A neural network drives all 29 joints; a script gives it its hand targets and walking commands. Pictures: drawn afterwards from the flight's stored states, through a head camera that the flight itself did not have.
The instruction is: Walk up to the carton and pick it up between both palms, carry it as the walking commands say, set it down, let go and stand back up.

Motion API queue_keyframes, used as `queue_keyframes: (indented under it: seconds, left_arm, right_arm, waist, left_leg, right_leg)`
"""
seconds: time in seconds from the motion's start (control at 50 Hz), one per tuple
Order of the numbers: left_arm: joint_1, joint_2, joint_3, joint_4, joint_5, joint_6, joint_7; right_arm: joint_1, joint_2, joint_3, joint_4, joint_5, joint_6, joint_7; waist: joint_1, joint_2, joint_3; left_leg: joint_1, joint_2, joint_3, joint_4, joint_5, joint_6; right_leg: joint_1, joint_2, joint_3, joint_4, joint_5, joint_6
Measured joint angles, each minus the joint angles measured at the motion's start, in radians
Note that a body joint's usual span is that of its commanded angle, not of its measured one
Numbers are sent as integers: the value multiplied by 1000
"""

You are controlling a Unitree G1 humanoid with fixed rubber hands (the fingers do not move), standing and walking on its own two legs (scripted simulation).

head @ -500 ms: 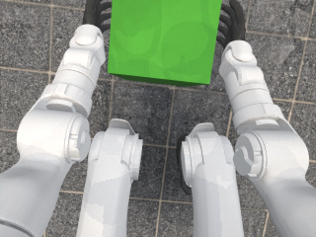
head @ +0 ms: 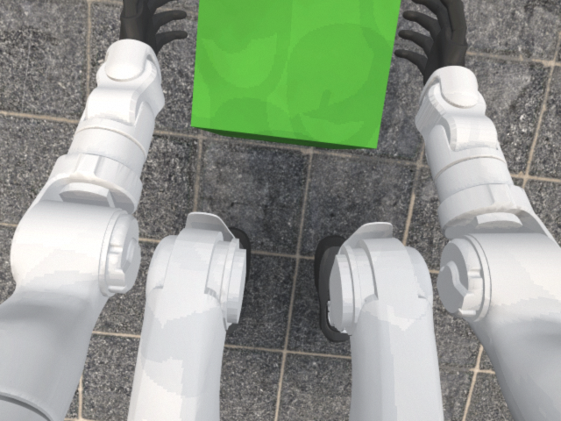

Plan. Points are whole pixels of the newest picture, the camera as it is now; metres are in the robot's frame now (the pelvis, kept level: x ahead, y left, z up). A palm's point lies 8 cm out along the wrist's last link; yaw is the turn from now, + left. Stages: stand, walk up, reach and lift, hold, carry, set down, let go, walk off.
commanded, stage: set down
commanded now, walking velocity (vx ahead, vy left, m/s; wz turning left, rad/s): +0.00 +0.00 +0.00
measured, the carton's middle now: (290, 63) +0.52 +0.02 -0.25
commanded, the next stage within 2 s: let go in 1.50 s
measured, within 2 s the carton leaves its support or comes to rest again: neither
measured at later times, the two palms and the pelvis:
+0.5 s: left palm out of the picture +0.51 +0.21 -0.06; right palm (527, 29) +0.51 -0.17 -0.05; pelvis +0.01 +0.00 +0.07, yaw +0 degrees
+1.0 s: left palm out of the picture +0.51 +0.22 +0.08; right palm out of the picture +0.51 -0.18 +0.08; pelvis +0.03 +0.00 +0.17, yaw +1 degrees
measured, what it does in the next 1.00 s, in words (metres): rises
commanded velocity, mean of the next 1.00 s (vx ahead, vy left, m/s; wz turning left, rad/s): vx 0.00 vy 0.00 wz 0.00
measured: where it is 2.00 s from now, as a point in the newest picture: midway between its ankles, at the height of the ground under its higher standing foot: (280, 302)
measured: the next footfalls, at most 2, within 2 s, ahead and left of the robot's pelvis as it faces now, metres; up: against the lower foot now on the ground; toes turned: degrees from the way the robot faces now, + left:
none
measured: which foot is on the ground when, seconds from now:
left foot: down 0.00-1.00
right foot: down 0.00-1.00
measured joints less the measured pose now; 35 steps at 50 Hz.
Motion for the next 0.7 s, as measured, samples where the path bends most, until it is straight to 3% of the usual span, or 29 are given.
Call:
queue_keyframes:
  seconds: [0.32, 0.7]
  left_arm:
    - [127, -12, 39, -201, 22, 95, -28]
    - [244, -42, 107, -260, 98, 134, -63]
  right_arm:
    - [131, 14, -20, -205, -5, 96, 4]
    - [233, 20, -66, -245, -65, 131, 46]
  waist:
    - [-5, -7, -115]
    - [-2, 6, -301]
  left_leg:
    - [53, -3, -11, -91, -6, -7]
    - [225, -10, -25, -354, 27, -6]
  right_leg:
    - [53, -13, -3, -90, -7, -16]
    - [224, -11, 20, -354, 30, -12]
